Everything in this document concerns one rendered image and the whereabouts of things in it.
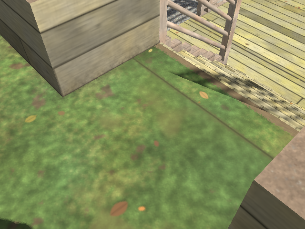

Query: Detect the stairs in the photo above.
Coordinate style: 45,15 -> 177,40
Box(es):
178,51 -> 305,130

